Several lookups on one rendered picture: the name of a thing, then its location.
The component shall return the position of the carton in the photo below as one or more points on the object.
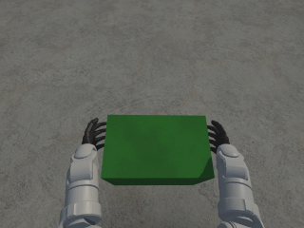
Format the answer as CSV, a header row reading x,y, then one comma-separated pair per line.
x,y
157,150

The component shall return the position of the robot right forearm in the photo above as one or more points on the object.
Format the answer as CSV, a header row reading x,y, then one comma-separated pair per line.
x,y
236,201

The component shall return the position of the robot left hand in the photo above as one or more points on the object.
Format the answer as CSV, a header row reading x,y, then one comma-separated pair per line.
x,y
90,133

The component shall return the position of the robot right hand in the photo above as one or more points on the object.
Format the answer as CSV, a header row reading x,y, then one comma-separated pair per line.
x,y
219,136

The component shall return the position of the robot left forearm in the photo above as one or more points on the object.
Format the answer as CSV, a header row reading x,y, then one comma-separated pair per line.
x,y
82,207

